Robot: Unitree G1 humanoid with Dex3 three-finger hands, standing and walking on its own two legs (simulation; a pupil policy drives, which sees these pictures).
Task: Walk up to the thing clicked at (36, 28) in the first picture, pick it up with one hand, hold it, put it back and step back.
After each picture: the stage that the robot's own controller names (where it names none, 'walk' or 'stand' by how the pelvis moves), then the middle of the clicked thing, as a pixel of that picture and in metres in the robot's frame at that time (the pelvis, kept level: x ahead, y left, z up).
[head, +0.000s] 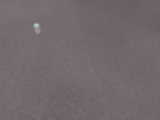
stand; (37, 28) +1.73 +0.58 -0.72
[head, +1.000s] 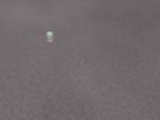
walk; (49, 37) +1.64 +0.30 -0.69
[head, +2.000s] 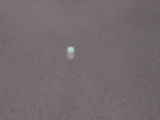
walk; (70, 53) +1.07 +0.13 -0.70
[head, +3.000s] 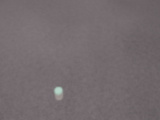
walk; (58, 93) +0.66 +0.18 -0.69
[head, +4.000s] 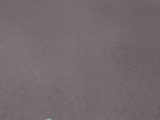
stand; out of the picture +0.42 +0.16 -0.71
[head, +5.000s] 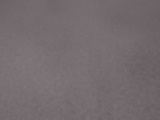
stand; out of the picture +0.36 +0.18 -0.72
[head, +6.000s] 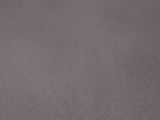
stand; out of the picture +0.33 +0.18 -0.72
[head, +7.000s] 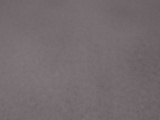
stand; out of the picture +0.32 +0.19 -0.71
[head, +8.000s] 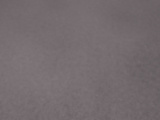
stand; out of the picture +0.30 +0.21 -0.72
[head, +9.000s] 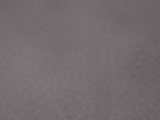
stand; out of the picture +0.30 +0.21 -0.73
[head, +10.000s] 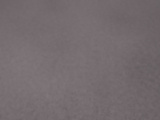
stand; out of the picture +0.29 +0.21 -0.73
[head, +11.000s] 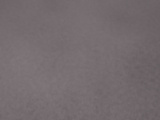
stand; out of the picture +0.29 +0.21 -0.73
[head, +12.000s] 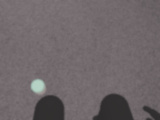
go down; (39, 87) +0.36 +0.19 -0.44
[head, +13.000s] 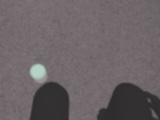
go down; (39, 74) +0.40 +0.19 -0.32
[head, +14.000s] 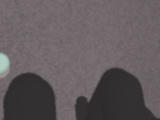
close in; out of the picture +0.39 +0.22 -0.24
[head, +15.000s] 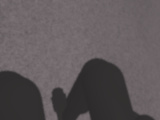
close; out of the picture +0.39 +0.24 -0.23
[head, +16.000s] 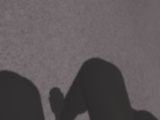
close; out of the picture +0.38 +0.24 -0.22
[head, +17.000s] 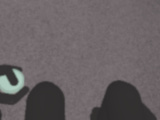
lift; (12, 85) +0.30 +0.23 -0.11
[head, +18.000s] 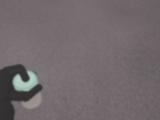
hold; (28, 90) +0.32 +0.18 +0.04
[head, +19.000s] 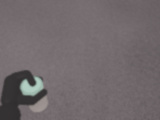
hold; (35, 95) +0.32 +0.17 -0.01
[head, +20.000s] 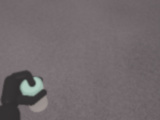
hold; (35, 95) +0.32 +0.17 +0.00
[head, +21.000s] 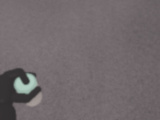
crouch; (29, 90) +0.34 +0.18 -0.07
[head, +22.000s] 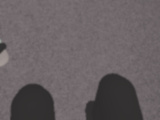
lower; out of the picture +0.45 +0.24 -0.10
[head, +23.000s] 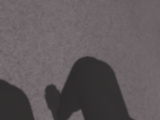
lower; out of the picture +0.43 +0.26 -0.23
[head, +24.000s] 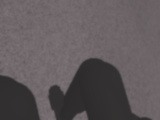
lower; out of the picture +0.41 +0.26 -0.23
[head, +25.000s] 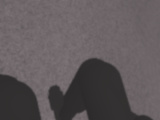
lower; out of the picture +0.41 +0.26 -0.23
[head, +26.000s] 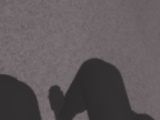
lower; out of the picture +0.41 +0.26 -0.23
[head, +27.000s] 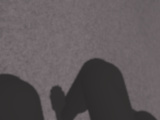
open; out of the picture +0.39 +0.24 -0.24
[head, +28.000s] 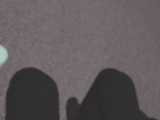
stand; out of the picture +0.39 +0.22 -0.23
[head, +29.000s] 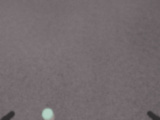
stand; (48, 115) +0.36 +0.19 -0.58
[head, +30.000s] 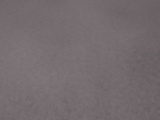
stand; out of the picture +0.33 +0.19 -0.67
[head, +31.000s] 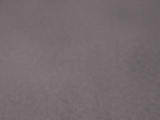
stand; out of the picture +0.34 +0.18 -0.67
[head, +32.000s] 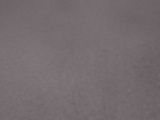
stand; out of the picture +0.35 +0.18 -0.72
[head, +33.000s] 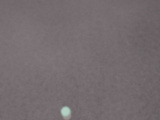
walk; (66, 113) +0.41 +0.13 -0.70
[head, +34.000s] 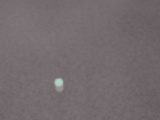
walk; (59, 85) +0.62 +0.15 -0.69
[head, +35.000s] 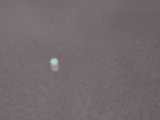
stand; (54, 64) +0.93 +0.25 -0.70
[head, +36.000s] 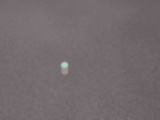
stand; (64, 68) +0.98 +0.16 -0.71
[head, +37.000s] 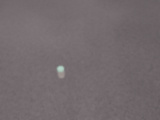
stand; (61, 72) +0.98 +0.20 -0.72
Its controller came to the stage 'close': yes
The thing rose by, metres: 0.71
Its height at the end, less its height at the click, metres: +0.00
